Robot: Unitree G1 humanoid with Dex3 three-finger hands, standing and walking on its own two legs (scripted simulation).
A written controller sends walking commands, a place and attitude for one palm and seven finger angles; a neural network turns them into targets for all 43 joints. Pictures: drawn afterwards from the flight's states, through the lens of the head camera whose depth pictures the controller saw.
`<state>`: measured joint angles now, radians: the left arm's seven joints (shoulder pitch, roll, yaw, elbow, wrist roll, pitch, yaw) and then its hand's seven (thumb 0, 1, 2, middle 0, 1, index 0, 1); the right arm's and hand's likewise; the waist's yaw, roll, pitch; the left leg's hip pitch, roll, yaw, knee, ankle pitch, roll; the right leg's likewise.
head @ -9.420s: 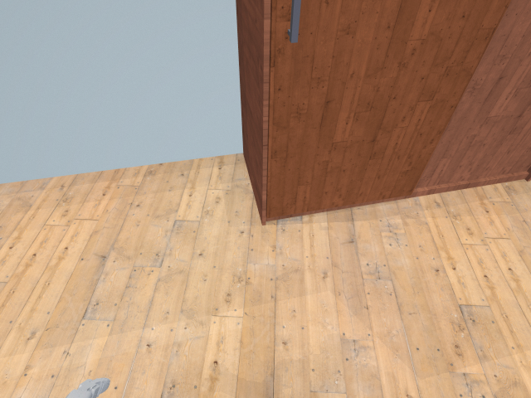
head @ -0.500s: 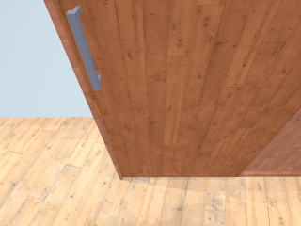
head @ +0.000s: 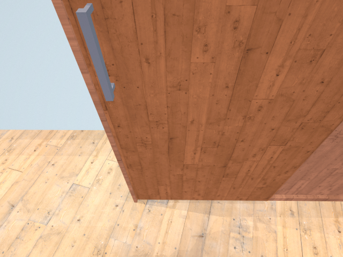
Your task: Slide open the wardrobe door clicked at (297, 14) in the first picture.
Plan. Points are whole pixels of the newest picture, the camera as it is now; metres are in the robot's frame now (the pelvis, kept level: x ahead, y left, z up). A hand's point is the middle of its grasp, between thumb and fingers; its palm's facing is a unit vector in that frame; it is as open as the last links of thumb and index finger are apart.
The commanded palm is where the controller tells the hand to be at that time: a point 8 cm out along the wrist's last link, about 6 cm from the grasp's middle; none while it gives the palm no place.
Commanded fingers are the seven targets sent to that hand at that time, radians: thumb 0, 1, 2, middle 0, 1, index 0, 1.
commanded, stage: look again from close up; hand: left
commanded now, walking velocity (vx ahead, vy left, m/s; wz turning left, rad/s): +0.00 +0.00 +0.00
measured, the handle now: (100, 57) +0.49 +0.19 +0.21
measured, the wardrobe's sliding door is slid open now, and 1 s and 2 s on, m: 0.00 0.00 0.00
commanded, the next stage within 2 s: raise the hand with hooked fingers in 0.34 s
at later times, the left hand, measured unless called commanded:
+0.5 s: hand out of the picture +0.06 +0.20 -0.15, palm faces +0.14 -0.97 -0.20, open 7.4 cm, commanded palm +0.10 +0.24 -0.06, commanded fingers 0.00 0.81 0.86 -0.21 -0.36 -0.21 -0.36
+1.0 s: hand (53, 247) +0.14 +0.24 +0.03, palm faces +0.23 -0.97 -0.05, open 9.4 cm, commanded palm +0.13 +0.28 +0.04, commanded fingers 0.00 0.22 0.61 -0.25 -0.74 -0.25 -0.74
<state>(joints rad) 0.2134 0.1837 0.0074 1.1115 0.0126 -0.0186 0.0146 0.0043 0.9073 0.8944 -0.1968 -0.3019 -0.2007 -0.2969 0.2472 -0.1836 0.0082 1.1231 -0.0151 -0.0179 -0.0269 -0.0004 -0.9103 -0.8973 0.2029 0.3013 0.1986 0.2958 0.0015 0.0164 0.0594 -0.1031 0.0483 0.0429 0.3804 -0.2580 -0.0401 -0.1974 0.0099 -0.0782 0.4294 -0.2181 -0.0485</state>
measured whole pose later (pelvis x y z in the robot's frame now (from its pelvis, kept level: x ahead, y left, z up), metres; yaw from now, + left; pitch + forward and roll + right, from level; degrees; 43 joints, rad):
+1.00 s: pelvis -0.03 +0.03 -0.05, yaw +4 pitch +5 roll -2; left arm 0.53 0.19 0.14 -0.16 -0.23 -0.46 -0.16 0.02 0.45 0.70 -0.23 -0.59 -0.23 -0.59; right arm 0.16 -0.26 -0.01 0.51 0.02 -0.27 -0.05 0.01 -0.91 -0.90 0.20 0.30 0.20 0.30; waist 0.08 -0.01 -0.04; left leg -0.55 0.02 -0.03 0.94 -0.48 0.00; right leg -0.57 -0.05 -0.13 0.88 -0.40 -0.01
